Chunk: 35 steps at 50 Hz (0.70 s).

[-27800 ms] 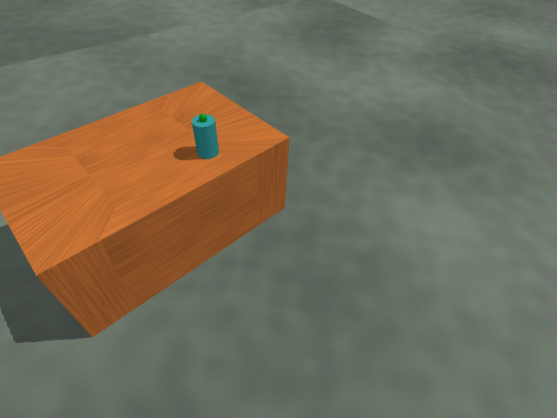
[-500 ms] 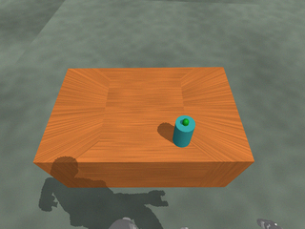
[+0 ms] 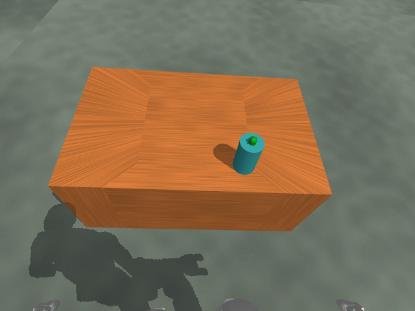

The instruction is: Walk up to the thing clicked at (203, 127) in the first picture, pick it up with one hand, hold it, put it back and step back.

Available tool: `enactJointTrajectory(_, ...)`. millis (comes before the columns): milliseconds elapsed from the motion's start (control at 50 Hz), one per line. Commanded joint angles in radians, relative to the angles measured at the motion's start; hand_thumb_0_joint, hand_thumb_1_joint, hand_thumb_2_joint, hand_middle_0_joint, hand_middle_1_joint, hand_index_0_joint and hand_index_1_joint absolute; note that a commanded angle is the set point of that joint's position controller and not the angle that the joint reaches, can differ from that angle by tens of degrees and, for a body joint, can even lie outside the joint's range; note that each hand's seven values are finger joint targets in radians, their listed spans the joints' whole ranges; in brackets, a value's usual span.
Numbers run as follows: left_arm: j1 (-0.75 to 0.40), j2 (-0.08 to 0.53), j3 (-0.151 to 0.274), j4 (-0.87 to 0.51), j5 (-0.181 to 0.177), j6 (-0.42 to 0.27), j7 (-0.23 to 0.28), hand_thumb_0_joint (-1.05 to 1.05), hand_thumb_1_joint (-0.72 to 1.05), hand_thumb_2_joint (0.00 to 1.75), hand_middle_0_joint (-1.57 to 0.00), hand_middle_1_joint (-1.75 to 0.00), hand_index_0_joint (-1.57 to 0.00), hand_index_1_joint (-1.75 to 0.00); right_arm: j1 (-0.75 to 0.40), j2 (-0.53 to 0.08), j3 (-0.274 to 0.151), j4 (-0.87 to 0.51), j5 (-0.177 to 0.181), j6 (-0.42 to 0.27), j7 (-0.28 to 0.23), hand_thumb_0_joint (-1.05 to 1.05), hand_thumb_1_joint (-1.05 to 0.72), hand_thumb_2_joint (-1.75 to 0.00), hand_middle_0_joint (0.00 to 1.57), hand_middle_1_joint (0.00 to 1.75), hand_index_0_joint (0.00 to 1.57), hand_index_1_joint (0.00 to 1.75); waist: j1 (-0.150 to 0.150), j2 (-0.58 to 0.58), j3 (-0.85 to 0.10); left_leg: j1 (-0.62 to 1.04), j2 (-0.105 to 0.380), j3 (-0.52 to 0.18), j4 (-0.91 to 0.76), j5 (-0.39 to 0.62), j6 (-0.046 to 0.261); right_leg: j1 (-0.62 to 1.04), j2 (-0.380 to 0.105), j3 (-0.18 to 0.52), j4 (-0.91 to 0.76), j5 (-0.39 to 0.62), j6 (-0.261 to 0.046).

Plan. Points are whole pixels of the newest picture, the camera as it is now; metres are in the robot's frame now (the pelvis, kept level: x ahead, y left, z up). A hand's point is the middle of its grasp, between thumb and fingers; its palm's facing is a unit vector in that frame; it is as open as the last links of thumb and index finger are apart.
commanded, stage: step back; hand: right
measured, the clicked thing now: (248, 152) +0.63 -0.16 -0.26
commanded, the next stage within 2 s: none
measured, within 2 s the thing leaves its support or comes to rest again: neither
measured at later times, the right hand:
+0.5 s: hand out of the picture -0.06 -0.26 -0.16, palm faces -0.07 +0.90 -0.42, open 7.4 cm
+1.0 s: hand out of the picture -0.20 -0.29 -0.15, palm faces +0.02 +0.92 -0.39, open 7.4 cm
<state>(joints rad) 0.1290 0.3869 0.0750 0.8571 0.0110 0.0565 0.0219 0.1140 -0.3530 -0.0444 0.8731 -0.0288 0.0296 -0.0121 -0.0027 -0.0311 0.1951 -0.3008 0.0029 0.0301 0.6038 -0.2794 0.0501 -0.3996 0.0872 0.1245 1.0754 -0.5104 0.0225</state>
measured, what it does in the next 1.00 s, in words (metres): walks backwards: right foot, then left foot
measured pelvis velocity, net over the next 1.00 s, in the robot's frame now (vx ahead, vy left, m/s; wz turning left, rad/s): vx -0.30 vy -0.01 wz -0.05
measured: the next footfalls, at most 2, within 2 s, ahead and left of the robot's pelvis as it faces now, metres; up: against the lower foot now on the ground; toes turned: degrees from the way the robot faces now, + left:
right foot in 0.12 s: -0.01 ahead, -0.13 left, +0.00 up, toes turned +1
left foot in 0.46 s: -0.10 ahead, +0.12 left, +0.00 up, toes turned -1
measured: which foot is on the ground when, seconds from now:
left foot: down 0.00-0.14, up 0.16-0.44, down 0.46-0.88, up 0.90-1.00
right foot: up 0.00-0.10, down 0.12-0.48, up 0.50-0.82, down 0.84-1.00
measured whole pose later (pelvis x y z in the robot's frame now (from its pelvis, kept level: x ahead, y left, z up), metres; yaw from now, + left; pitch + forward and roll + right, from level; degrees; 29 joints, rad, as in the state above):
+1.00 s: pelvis -0.30 -0.01 -0.01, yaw -3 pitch -2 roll +1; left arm 0.21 0.35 0.06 0.86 0.04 0.06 -0.01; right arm 0.15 -0.41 -0.05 0.86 -0.01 0.05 -0.02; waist 0.03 0.01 0.14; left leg -0.53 -0.10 -0.11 1.10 -0.46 0.00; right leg -0.29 -0.02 0.04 0.66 -0.34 -0.01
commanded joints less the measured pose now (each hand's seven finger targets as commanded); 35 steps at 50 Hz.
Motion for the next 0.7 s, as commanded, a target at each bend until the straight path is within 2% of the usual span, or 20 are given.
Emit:
enactJointTrajectory(0,0.033,0.157,0.046,-0.087,0.003,-0.037,0.006,0.0,0.9,0.9,-0.2,-0.3,-0.2,-0.3,0.032,-0.266,-0.07,-0.086,0.003,-0.007,-0.019,0.0,-0.9,-0.9,0.2,0.3,0.2,0.3,-0.03,0.189,-0.269,0.283,0.254,-0.232,-0.086,0.539,0.188,-0.014,-0.056,-0.061,-0.26,0.03,-0.001)
enactJointTrajectory(40,0.081,0.153,0.052,-0.066,0.006,-0.046,0.001,0.0,0.9,0.9,-0.2,-0.3,-0.2,-0.3,0.01,-0.272,-0.07,-0.096,0.009,0.0,-0.014,0.0,-0.9,-0.9,0.2,0.3,0.2,0.3,-0.01,0.185,-0.297,0.231,0.242,-0.221,-0.049,0.443,0.168,0.091,-0.063,-0.088,-0.455,0.12,-0.022)
enactJointTrajectory(80,0.132,0.159,0.055,-0.035,0.021,-0.054,-0.001,0.0,0.9,0.9,-0.2,-0.3,-0.2,-0.3,-0.01,-0.271,-0.066,-0.096,0.022,0.009,-0.009,0.0,-0.9,-0.9,0.2,0.3,0.2,0.3,0.022,0.164,-0.299,0.096,0.217,-0.198,-0.003,0.332,0.104,0.244,-0.072,-0.099,-0.649,0.322,-0.054)
enactJointTrajectory(100,0.136,0.219,0.07,-0.045,0.033,-0.061,0.0,0.0,0.9,0.9,-0.2,-0.3,-0.2,-0.3,-0.026,-0.237,-0.056,-0.11,0.03,0.009,-0.007,0.0,-0.9,-0.9,0.2,0.3,0.2,0.3,0.022,0.037,-0.277,-0.058,0.147,-0.162,0.067,0.169,0.046,0.291,-0.169,0.079,-0.659,0.366,-0.092)
enactJointTrajectory(120,0.101,0.307,0.089,-0.058,0.019,-0.056,-0.006,0.0,0.9,0.9,-0.2,-0.3,-0.2,-0.3,-0.066,-0.198,-0.049,-0.123,0.037,0.009,-0.008,0.0,-0.9,-0.9,0.2,0.3,0.2,0.3,0.047,-0.189,-0.206,-0.151,-0.056,-0.07,0.258,-0.139,-0.027,0.179,-0.357,0.331,-0.73,0.43,-0.243)
enactJointTrajectory(140,0.048,0.347,0.094,-0.093,0.031,-0.06,-0.005,0.0,0.9,0.9,-0.2,-0.3,-0.2,-0.3,-0.07,-0.217,-0.062,-0.112,0.027,0.019,-0.02,0.0,-0.9,-0.9,0.2,0.3,0.2,0.3,0.059,-0.23,-0.144,-0.144,-0.083,-0.146,0.496,-0.362,-0.046,0.03,-0.485,0.454,-0.767,0.474,-0.341)
enactJointTrajectory(160,0.003,0.299,0.086,-0.115,0.024,-0.062,-0.001,0.0,0.9,0.9,-0.2,-0.3,-0.2,-0.3,-0.028,-0.238,-0.064,-0.093,0.03,0.022,-0.019,0.0,-0.9,-0.9,0.2,0.3,0.2,0.3,0.027,-0.147,-0.133,-0.146,-0.087,-0.224,0.603,-0.316,-0.048,0.028,-0.455,0.39,-0.744,0.52,-0.322)
enactJointTrajectory(180,-0.04,0.261,0.075,-0.13,0.014,-0.061,0.004,0.0,0.9,0.9,-0.2,-0.3,-0.2,-0.3,0.023,-0.242,-0.061,-0.075,0.04,0.017,-0.017,0.0,-0.9,-0.9,0.2,0.3,0.2,0.3,-0.005,-0.078,-0.15,-0.156,-0.108,-0.236,0.633,-0.254,-0.051,0.072,-0.384,0.259,-0.685,0.619,-0.287)
enactJointTrajectory(220,-0.072,0.22,0.069,-0.141,0.021,-0.054,0.009,0.0,0.9,0.9,-0.2,-0.3,-0.2,-0.3,0.06,-0.231,-0.056,-0.06,0.039,0.004,-0.019,0.0,-0.9,-0.9,0.2,0.3,0.2,0.3,-0.014,-0.091,-0.181,-0.156,-0.126,-0.192,0.629,-0.212,-0.059,0.122,-0.314,0.121,-0.647,0.651,-0.241)
enactJointTrajectory(300,0.012,0.205,0.062,-0.145,0.03,-0.045,0.015,0.0,0.9,0.9,-0.2,-0.3,-0.2,-0.3,0.045,-0.213,-0.047,-0.079,0.024,-0.002,-0.021,0.0,-0.9,-0.9,0.2,0.3,0.2,0.3,0.047,-0.124,-0.207,-0.185,-0.086,-0.129,0.398,-0.267,-0.076,0.291,-0.312,0.092,-0.591,0.702,-0.241)
enactJointTrajectory(360,0.003,0.223,0.065,-0.162,0.027,-0.038,0.018,0.0,0.9,0.9,-0.2,-0.3,-0.2,-0.3,0.081,-0.206,-0.051,-0.079,0.016,-0.008,-0.016,0.0,-0.9,-0.9,0.2,0.3,0.2,0.3,0.035,-0.188,-0.253,-0.116,-0.024,-0.087,0.123,-0.234,-0.058,0.347,-0.336,0.119,-0.537,0.736,-0.224)
enactJointTrajectory(400,-0.032,0.238,0.059,-0.171,0.013,-0.025,0.01,0.0,0.9,0.9,-0.2,-0.3,-0.2,-0.3,0.159,-0.201,-0.063,-0.039,0.009,-0.017,-0.012,0.0,-0.9,-0.9,0.2,0.3,0.2,0.3,-0.007,-0.147,-0.281,0.035,-0.033,-0.027,-0.124,-0.039,-0.043,0.279,-0.299,0.074,-0.448,0.692,-0.186)
enactJointTrajectory(420,-0.021,0.218,0.047,-0.173,0.009,-0.015,0.006,0.0,0.9,0.9,-0.2,-0.3,-0.2,-0.3,0.163,-0.215,-0.07,-0.034,0.001,-0.023,-0.012,0.0,-0.9,-0.9,0.2,0.3,0.2,0.3,-0.012,-0.088,-0.269,0.103,-0.019,-0.054,-0.201,0.102,-0.034,0.184,-0.258,0.055,-0.41,0.584,-0.142)
enactJointTrajectory(440,0.002,0.177,0.037,-0.179,0.006,-0.011,0.002,0.0,0.9,0.9,-0.2,-0.3,-0.2,-0.3,0.15,-0.285,-0.089,-0.042,-0.015,-0.026,-0.01,0.0,-0.9,-0.9,0.2,0.3,0.2,0.3,-0.003,0.096,-0.26,0.178,0.162,-0.313,-0.225,0.187,0.031,0.001,-0.148,0.0,-0.295,0.328,-0.081)
enactJointTrajectory(460,-0.071,0.181,0.046,-0.202,-0.001,-0.016,0.012,0.0,0.9,0.9,-0.2,-0.3,-0.2,-0.3,0.092,-0.403,-0.105,-0.072,-0.012,-0.022,0.002,0.0,-0.9,-0.9,0.2,0.3,0.2,0.3,-0.039,0.296,-0.241,0.072,0.361,-0.537,-0.275,0.341,0.192,-0.068,0.008,-0.074,-0.107,-0.1,-0.037)
enactJointTrajectory(480,-0.125,0.202,0.063,-0.185,0.017,-0.014,0.021,0.0,0.9,0.9,-0.2,-0.3,-0.2,-0.3,0.088,-0.405,-0.111,-0.075,-0.016,-0.027,-0.001,0.0,-0.9,-0.9,0.2,0.3,0.2,0.3,-0.07,0.243,-0.205,-0.047,0.41,-0.615,-0.296,0.334,0.266,-0.036,0.012,0.069,0.082,-0.163,-0.035)
enactJointTrajectory(500,-0.105,0.203,0.066,-0.165,0.012,-0.01,0.02,0.0,0.9,0.9,-0.2,-0.3,-0.2,-0.3,0.059,-0.35,-0.096,-0.072,-0.015,-0.031,-0.008,0.0,-0.9,-0.9,0.2,0.3,0.2,0.3,-0.038,0.122,-0.193,-0.028,0.348,-0.47,-0.246,0.394,0.223,-0.049,0.017,0.109,0.159,-0.113,-0.045)
enactJointTrajectory(540,0.018,0.189,0.059,-0.117,-0.008,-0.012,0.017,0.0,0.9,0.9,-0.2,-0.3,-0.2,-0.3,-0.029,-0.286,-0.068,-0.087,-0.011,-0.033,-0.018,0.0,-0.9,-0.9,0.2,0.3,0.2,0.3,0.043,0.142,-0.187,0.052,0.266,-0.314,-0.19,0.462,0.171,-0.121,0.022,0.086,0.24,-0.02,-0.042)
enactJointTrajectory(620,0.024,0.176,0.063,-0.114,0.009,-0.016,0.003,0.0,0.9,0.9,-0.2,-0.3,-0.2,-0.3,0.043,-0.246,-0.07,-0.087,-0.006,-0.033,-0.023,0.0,-0.9,-0.9,0.2,0.3,0.2,0.3,-0.005,0.149,-0.203,0.197,0.236,-0.265,-0.136,0.516,0.188,-0.134,-0.001,0.043,0.118,-0.002,0.01)
enactJointTrajectory(680,0.023,0.17,0.054,-0.123,0.01,-0.02,-0.003,0.0,0.9,0.9,-0.2,-0.3,-0.2,-0.3,0.069,-0.276,-0.077,-0.096,-0.003,-0.028,-0.026,0.0,-0.9,-0.9,0.2,0.3,0.2,0.3,-0.027,0.188,-0.244,0.252,0.268,-0.268,-0.122,0.501,0.215,-0.087,-0.03,-0.006,-0.063,-0.022,0.019)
